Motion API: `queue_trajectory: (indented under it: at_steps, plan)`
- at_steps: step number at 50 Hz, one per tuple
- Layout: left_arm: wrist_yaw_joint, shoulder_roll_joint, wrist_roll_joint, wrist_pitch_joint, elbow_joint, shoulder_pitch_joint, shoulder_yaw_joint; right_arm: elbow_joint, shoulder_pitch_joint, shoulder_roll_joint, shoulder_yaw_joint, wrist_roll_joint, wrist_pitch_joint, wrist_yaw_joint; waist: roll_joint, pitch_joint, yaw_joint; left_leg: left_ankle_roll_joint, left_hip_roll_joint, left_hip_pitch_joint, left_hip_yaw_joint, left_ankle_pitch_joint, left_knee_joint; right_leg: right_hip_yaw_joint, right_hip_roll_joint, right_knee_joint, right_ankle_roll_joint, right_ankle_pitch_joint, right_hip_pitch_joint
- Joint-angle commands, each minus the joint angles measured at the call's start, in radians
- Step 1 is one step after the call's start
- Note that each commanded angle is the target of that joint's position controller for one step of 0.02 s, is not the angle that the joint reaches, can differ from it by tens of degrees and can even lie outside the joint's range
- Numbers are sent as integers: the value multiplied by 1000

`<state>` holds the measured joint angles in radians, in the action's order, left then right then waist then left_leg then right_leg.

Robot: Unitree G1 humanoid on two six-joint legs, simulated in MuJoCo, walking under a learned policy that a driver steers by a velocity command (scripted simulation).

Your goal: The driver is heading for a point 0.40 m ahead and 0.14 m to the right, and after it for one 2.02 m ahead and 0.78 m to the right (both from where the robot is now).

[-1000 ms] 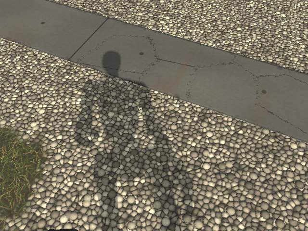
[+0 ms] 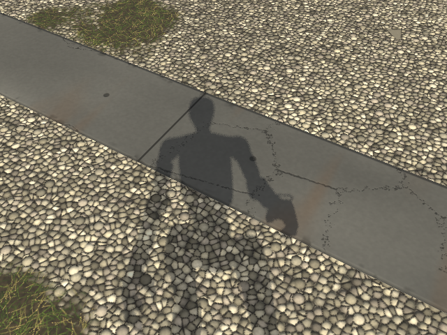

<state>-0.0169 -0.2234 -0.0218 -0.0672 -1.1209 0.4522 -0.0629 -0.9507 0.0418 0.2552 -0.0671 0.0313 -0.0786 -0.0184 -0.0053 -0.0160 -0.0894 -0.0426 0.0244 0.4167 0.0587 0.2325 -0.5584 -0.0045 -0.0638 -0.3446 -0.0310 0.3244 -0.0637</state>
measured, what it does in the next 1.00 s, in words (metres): walks ahead, turning right: left foot, then right foot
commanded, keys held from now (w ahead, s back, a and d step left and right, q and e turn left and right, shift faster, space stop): w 0.02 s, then w+e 0.82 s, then e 0.16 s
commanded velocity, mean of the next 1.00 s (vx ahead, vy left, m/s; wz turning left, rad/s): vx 0.46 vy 0.00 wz -0.45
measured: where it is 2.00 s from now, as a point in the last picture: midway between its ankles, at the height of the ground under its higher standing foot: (306, 301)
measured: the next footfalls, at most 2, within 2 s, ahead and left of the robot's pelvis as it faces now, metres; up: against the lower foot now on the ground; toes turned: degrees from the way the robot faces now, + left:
left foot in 0.04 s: +0.11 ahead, +0.13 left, +0.00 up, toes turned +3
right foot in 0.56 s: +0.41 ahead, -0.15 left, +0.00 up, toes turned -17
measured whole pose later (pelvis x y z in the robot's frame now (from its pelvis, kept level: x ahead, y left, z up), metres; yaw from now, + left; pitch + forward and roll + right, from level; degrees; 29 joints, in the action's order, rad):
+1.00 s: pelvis +0.50 -0.10 -0.01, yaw -29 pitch +3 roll +0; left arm -0.02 -0.27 -0.02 -0.03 -0.81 0.34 -0.09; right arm -0.75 -0.03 0.27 -0.05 -0.01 -0.12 -0.01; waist 0.04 0.03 -0.09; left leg 0.02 0.00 0.56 -0.08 -0.04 -0.47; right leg -0.18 0.12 -0.47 0.07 0.38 -0.13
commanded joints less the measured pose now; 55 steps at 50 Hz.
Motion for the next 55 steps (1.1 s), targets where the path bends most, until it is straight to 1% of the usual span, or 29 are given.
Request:
queue_trajectory:
  at_steps: [1, 2, 3, 4, 5, 6, 7, 9, 15, 22, 25, 27, 28, 29, 30, 31, 32, 33, 34, 38, 42, 44, 47, 50, 51, 52, 53, 54, 55]
  plan:
    - [0, -176, -8, -11, 55, -54, -31, 12, 83, 84, -23, 6, 1, 7, -121, 34, 124, -24, -48, -275, 38, -42, 82, -131, -151, 21, 164, -168, -195]
    - [2, -146, -3, -15, 69, -86, -22, -18, 220, 140, -45, 5, 0, 18, -60, -33, 193, -61, 27, -471, -65, -30, 111, -73, -98, -179, 124, -265, -294]
    - [0, -64, 7, -27, 113, -103, -3, -38, 357, 246, -73, -10, 2, 30, 187, -136, 231, -151, 265, -726, -392, 55, 198, 57, 16, -558, 52, -106, -566]
    - [-4, -35, -4, -45, 128, -97, 4, -62, 428, 258, -69, -21, -6, 20, 306, -206, 236, -254, 416, -745, -712, 160, 324, -21, 75, -821, 45, 229, -706]
    - [0, -102, -24, -53, 129, -119, -15, -43, 343, 180, -41, -25, -19, 16, 190, -110, 200, -238, 402, -652, -643, 219, 323, -112, 11, -949, 75, 190, -778]
    - [5, -115, -33, -52, 131, -142, -21, -21, 260, 115, -22, -21, -26, 11, 147, -37, 168, -187, 347, -551, -497, 212, 342, -106, -29, -955, 99, 91, -778]
    - [0, -93, -30, -46, 127, -150, -23, -9, 190, 86, -11, -23, -32, 4, 108, 15, 135, -155, 303, -459, -390, 151, 376, -95, -54, -913, 106, 5, -753]
    - [-5, -70, -19, -24, 126, -143, -30, -17, 160, 39, 3, -35, -35, 0, 112, 62, 94, -108, 245, -344, -220, -37, 404, -103, -82, -833, 113, -84, -676]
    - [19, -36, -4, 0, 201, -271, -27, -40, 211, 88, -6, -55, -34, 32, 57, 96, 82, -119, 233, -309, -22, -268, 446, -96, -55, -597, 83, -301, -714]
    - [70, -26, 0, 8, 325, -502, -3, -56, 318, 130, -22, -26, -15, 51, 33, 146, 136, -90, 268, -459, 125, -388, 404, 36, -28, -327, 116, -336, -676]
    - [86, -80, -2, 13, 357, -462, -25, -36, 301, 177, -36, -19, 4, 55, 95, 68, 81, -62, 278, -522, 172, -870, 211, 129, 61, -312, 166, -182, -504]
    - [78, -180, -9, 18, 308, -201, -78, -15, 274, 195, -37, -17, 18, 58, 106, -78, -61, -21, 235, -427, 195, -974, -159, 141, 144, -238, 226, -188, -127]
    - [54, -275, -9, 28, 279, -56, -113, 10, 287, 166, -26, -35, 9, 56, -21, -176, -102, 25, 186, -157, 198, -609, -492, -110, -1, -212, 288, -150, 184]
    - [48, -349, -12, 23, 308, -96, -116, 68, 362, 18, 18, -41, -30, 34, -256, -296, 27, 84, -56, 256, 60, 289, -880, -741, -266, -38, 496, 20, 476]
    - [48, -269, 7, 19, 309, -50, -89, 99, 235, 100, 3, 1, -81, 17, -138, -350, -42, 47, -35, 359, -156, 296, -939, -827, -276, 82, 465, 48, 491]
    - [45, -213, 16, 6, 306, -83, -74, 125, 158, 128, -5, 30, -98, 12, -106, -220, -36, 15, 14, 421, -150, 228, -905, -660, -241, 72, 410, -30, 396]
    - [48, -175, 11, -6, 324, -168, -62, 122, 150, 121, -5, 15, -100, 20, 9, -123, 23, 8, 66, 374, -151, 150, -797, -524, -193, 74, 372, -144, 216]
    - [47, -140, 11, -12, 345, -243, -50, 111, 154, 135, -17, -11, -89, 30, 25, -84, 65, 13, 100, 291, -148, 117, -703, -427, -152, 84, 343, -224, 73]
    - [44, -129, 19, -14, 363, -283, -44, 110, 180, 139, -24, -18, -72, 31, 13, -57, 100, 20, 119, 220, -154, 99, -659, -383, -127, 107, 337, -264, -31]
    - [20, -183, 10, -19, 366, -238, -54, 157, 114, 103, -23, -47, -32, 40, -2, 4, 111, 82, 110, 203, -121, -14, -444, -299, -87, 159, 340, -336, -187]
    - [5, -193, 3, -12, 362, -173, -57, 207, -45, 80, -11, -45, -37, 35, -46, 32, 52, 95, 47, 174, -108, -282, -127, -238, -21, 139, 279, -273, -213]
    - [3, -196, 3, -2, 353, -145, -58, 234, -107, 74, -6, -42, -43, 27, -67, 43, 30, 88, -1, 116, -85, -348, -18, -225, -2, 89, 246, -374, -228]
    - [-5, -189, -2, 21, 344, -101, -58, 264, -128, 98, -11, -38, -47, 14, -94, 1, 23, 72, -44, 76, -100, -329, 56, -285, -15, -36, 211, -455, -142]
    - [-21, -181, 3, 41, 381, -146, -55, 255, -54, 138, -24, -40, -57, 7, -126, -46, 74, 35, -57, -4, -113, -253, 130, -374, -15, -190, 178, -495, -57]
    - [-22, -165, 3, 40, 404, -181, -49, 242, 24, 159, -31, -53, -64, 10, -118, -91, 122, 4, -20, -138, -113, -374, 186, -351, 34, -303, 140, -510, -86]
    - [-21, -111, 19, 35, 444, -195, -30, 235, 154, 226, -43, -79, -65, 18, -16, -240, 166, -69, 170, -424, -255, -696, 100, -281, 98, -568, 89, -298, -230]
    - [-15, -58, 12, 28, 431, 51, -15, 229, 200, 251, -43, -88, -46, 19, 270, -416, 76, -282, 461, -754, -594, -987, 49, -200, 236, -865, 29, 457, -497]
    - [-8, -183, -2, 30, 410, 106, -29, 232, 196, 213, -43, -44, -27, 15, 254, -466, 80, -312, 482, -735, -727, -664, 90, -209, 139, -1006, 9, 391, -578]
    - [-11, -234, -11, 46, 414, -18, -45, 263, 141, 136, -23, -41, -11, 21, 160, -324, 120, -265, 399, -625, -585, -496, 125, -175, 108, -1053, -19, 306, -638]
